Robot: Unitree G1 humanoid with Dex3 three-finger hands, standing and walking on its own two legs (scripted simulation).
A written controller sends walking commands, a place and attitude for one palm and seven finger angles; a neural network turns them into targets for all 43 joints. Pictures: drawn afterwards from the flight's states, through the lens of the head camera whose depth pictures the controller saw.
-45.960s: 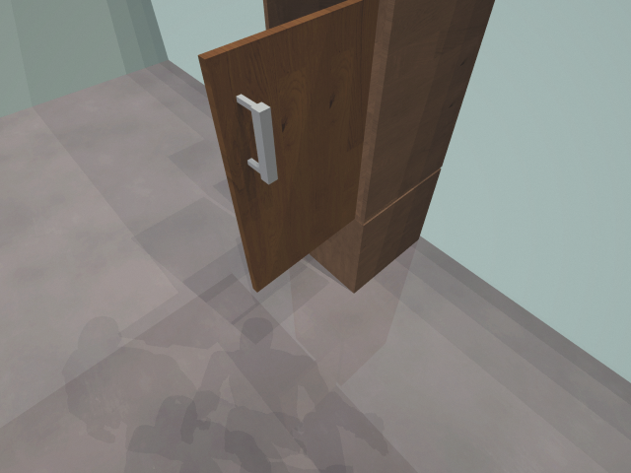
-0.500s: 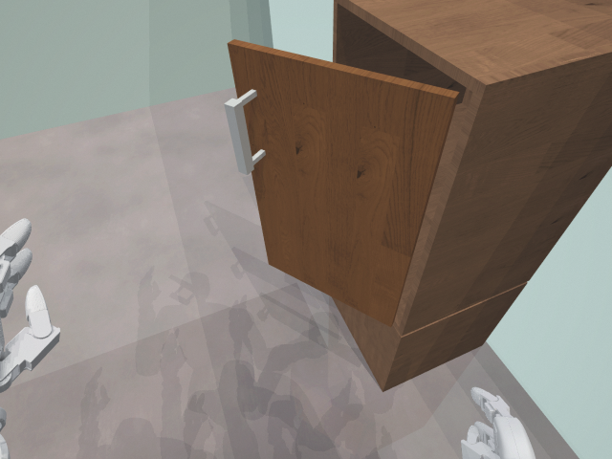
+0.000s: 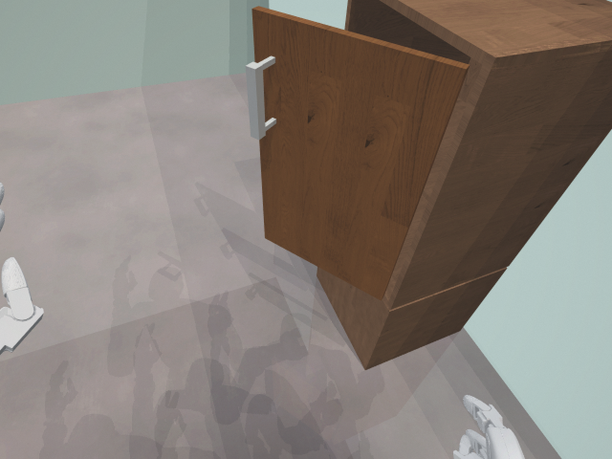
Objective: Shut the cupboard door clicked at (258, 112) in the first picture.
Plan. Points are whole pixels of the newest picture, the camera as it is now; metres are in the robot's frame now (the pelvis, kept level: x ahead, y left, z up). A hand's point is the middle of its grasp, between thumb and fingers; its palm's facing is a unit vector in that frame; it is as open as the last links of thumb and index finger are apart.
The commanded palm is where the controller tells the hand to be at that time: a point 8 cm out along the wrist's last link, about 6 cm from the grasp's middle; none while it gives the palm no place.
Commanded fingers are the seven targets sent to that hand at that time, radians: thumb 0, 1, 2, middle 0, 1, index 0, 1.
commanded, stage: step back with the hand held close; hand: left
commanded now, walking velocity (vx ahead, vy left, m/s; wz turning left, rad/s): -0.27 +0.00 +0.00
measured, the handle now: (263, 98) +0.69 +0.14 +0.13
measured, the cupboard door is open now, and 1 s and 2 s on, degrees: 35 35 35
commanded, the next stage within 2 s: stop stepping back and stand still in 0.70 s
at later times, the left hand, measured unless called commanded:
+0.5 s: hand out of the picture +0.13 +0.28 +0.19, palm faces +0.49 -0.73 -0.47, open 7.4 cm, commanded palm +0.05 +0.31 +0.19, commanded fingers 0.00 0.90 0.90 -0.20 -0.30 -0.20 -0.30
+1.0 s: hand out of the picture +0.06 +0.27 +0.19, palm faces +0.39 -0.79 -0.46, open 7.4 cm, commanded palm +0.02 +0.30 +0.19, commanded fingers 0.00 0.90 0.90 -0.20 -0.30 -0.20 -0.30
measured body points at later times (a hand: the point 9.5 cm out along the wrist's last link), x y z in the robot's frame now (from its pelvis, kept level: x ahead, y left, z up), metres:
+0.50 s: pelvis -0.06 +0.00 +0.00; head -0.05 +0.03 +0.45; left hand +0.09 +0.32 +0.22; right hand +0.12 -0.23 -0.07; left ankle +0.06 +0.09 -0.72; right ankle -0.03 -0.15 -0.68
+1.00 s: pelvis -0.13 +0.00 +0.00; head -0.17 +0.04 +0.45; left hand +0.03 +0.31 +0.22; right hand -0.02 -0.27 -0.07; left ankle +0.01 +0.09 -0.71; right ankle -0.20 -0.16 -0.72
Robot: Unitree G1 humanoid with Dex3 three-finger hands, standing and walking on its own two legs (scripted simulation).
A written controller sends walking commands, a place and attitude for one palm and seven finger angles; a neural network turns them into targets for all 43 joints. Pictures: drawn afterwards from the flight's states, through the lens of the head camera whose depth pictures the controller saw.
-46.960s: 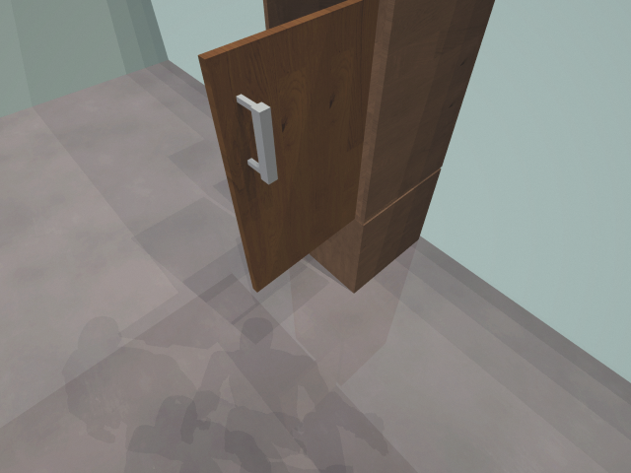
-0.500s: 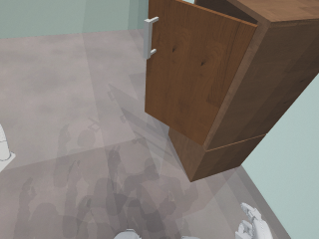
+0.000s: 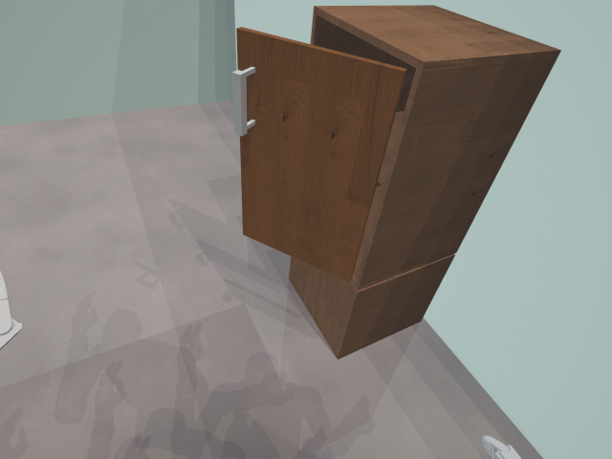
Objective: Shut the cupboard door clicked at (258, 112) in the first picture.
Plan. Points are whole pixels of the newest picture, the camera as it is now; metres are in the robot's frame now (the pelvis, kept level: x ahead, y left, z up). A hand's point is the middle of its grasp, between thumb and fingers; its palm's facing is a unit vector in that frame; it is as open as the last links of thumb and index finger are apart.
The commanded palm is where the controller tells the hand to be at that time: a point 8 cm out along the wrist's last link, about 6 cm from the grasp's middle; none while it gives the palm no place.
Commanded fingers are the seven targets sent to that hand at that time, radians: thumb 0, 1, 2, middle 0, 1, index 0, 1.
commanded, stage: stop stepping back and stand still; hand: left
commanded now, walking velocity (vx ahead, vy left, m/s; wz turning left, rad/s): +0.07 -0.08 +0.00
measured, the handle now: (245, 101) +0.81 +0.18 +0.12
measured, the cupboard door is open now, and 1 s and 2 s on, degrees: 35 35 35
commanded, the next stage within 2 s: let the arm hang, fingers relaxed in 0.66 s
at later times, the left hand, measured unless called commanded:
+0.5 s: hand out of the picture +0.16 +0.32 +0.18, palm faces +0.54 -0.78 -0.32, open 7.4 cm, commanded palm +0.09 +0.34 +0.19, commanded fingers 0.00 0.90 0.90 -0.20 -0.30 -0.20 -0.30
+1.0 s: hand out of the picture +0.08 +0.24 -0.13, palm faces +0.04 -0.97 -0.25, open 7.4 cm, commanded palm none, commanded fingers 0.00 0.90 0.90 -0.20 -0.30 -0.20 -0.30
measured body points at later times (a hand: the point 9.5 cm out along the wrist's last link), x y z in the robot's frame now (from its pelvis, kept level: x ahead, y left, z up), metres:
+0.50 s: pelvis -0.05 +0.04 +0.00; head -0.08 +0.06 +0.45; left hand +0.12 +0.36 +0.20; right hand +0.09 -0.21 -0.08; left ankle -0.02 +0.15 -0.73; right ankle -0.05 -0.08 -0.72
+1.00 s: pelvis -0.05 +0.04 +0.00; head -0.04 +0.04 +0.45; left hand +0.08 +0.29 -0.11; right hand +0.07 -0.22 -0.13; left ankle -0.03 +0.15 -0.72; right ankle -0.03 -0.05 -0.72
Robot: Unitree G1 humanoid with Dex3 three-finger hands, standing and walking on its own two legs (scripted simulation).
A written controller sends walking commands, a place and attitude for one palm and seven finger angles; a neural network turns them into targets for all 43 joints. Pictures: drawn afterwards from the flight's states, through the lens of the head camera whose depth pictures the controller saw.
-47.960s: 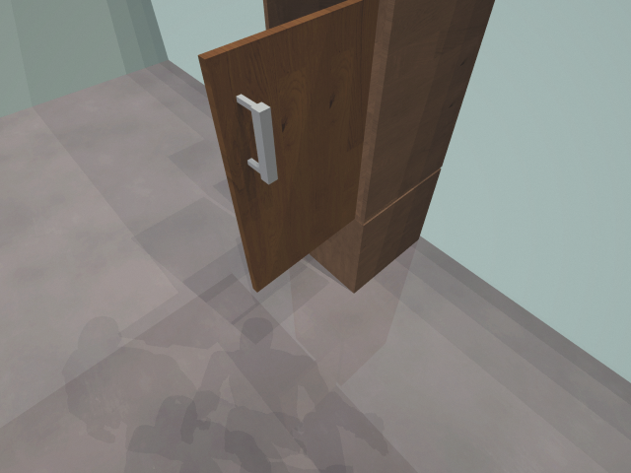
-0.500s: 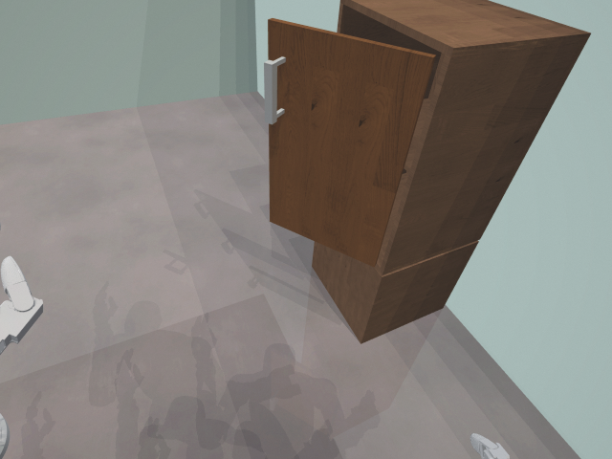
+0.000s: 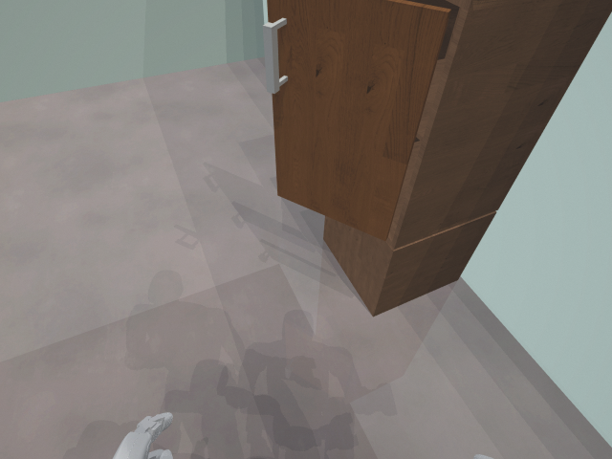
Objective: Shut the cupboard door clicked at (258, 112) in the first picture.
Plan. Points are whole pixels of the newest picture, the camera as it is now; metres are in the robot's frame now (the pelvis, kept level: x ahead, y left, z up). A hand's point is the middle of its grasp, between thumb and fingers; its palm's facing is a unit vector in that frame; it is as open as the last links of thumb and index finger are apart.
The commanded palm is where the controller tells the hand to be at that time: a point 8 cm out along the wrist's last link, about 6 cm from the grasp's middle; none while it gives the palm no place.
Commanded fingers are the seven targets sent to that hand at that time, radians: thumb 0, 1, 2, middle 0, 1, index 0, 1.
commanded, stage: let the arm hang, fingers relaxed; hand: left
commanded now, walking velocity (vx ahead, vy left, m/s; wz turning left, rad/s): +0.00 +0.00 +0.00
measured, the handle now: (277, 56) +0.87 +0.08 +0.13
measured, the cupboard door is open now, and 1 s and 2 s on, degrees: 35 35 35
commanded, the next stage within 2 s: look to check the result in 0.86 s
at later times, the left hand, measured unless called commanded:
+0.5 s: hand out of the picture -0.04 +0.18 -0.15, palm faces +0.01 -0.98 -0.21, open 7.3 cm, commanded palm none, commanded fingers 0.00 0.90 0.90 -0.20 -0.30 -0.20 -0.30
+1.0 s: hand out of the picture -0.02 +0.19 -0.15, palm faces +0.00 -0.98 -0.19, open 7.4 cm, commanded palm none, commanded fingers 0.00 0.90 0.90 -0.20 -0.30 -0.20 -0.30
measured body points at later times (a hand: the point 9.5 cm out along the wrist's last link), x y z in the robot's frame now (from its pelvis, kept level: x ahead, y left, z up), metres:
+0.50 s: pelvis +0.00 +0.01 +0.02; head -0.01 +0.00 +0.47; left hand -0.04 +0.24 -0.13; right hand -0.03 -0.19 -0.14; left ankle +0.03 +0.11 -0.72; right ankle +0.01 -0.09 -0.72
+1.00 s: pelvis +0.00 +0.02 +0.02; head +0.00 +0.01 +0.47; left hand -0.02 +0.24 -0.14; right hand -0.04 -0.20 -0.14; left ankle +0.03 +0.11 -0.72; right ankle +0.01 -0.09 -0.72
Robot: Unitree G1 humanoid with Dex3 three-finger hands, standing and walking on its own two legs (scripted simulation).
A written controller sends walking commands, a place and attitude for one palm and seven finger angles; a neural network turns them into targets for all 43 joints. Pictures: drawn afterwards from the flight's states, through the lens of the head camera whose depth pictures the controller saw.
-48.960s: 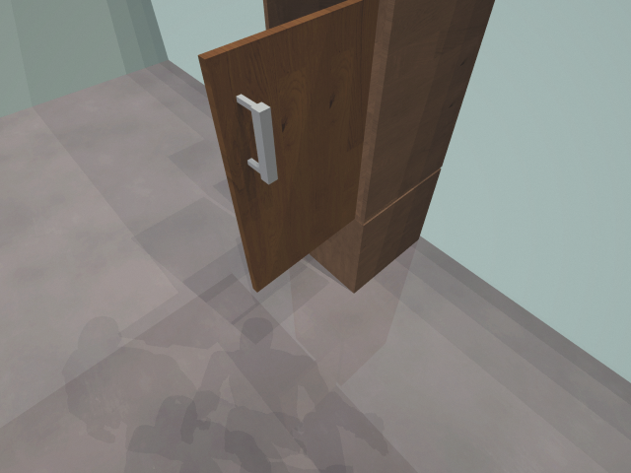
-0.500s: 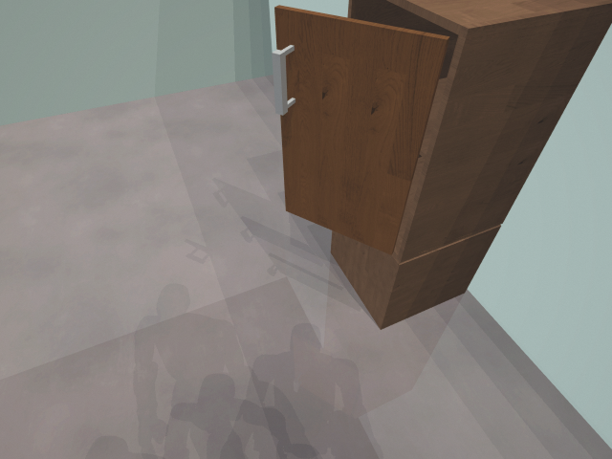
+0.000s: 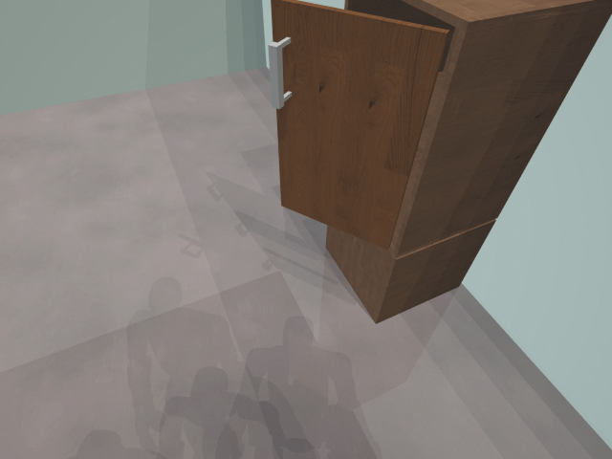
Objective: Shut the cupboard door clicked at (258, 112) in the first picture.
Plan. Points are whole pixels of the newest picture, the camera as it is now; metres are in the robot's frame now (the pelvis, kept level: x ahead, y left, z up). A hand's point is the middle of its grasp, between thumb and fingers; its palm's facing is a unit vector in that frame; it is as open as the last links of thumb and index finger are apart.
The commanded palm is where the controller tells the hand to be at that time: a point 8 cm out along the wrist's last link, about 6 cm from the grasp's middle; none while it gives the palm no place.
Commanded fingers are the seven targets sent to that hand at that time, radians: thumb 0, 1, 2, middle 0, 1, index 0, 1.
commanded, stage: look to check the result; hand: left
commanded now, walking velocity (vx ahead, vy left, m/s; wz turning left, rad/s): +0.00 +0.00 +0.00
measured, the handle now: (281, 73) +0.86 +0.10 +0.10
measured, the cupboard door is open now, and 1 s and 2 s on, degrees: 35 35 35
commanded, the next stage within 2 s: walk to a spot facing it in 0.46 s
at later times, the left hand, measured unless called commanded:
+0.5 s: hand out of the picture +0.04 +0.20 -0.17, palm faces +0.01 -0.97 -0.24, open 7.4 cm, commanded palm none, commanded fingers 0.00 0.90 0.90 -0.20 -0.30 -0.20 -0.30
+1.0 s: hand out of the picture +0.03 +0.23 -0.20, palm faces +0.21 -0.95 -0.23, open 7.4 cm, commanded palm none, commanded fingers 0.00 0.90 0.90 -0.20 -0.30 -0.20 -0.30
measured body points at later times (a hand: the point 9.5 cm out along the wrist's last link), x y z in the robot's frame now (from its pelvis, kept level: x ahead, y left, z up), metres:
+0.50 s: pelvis +0.01 +0.00 +0.00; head +0.02 +0.00 +0.45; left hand +0.04 +0.25 -0.15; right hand +0.04 -0.25 -0.15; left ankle +0.02 +0.10 -0.74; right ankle +0.02 -0.11 -0.74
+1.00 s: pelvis +0.01 +0.02 -0.02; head +0.05 +0.05 +0.43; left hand +0.02 +0.28 -0.18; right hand +0.08 -0.22 -0.16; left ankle +0.02 +0.10 -0.74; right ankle +0.00 -0.11 -0.70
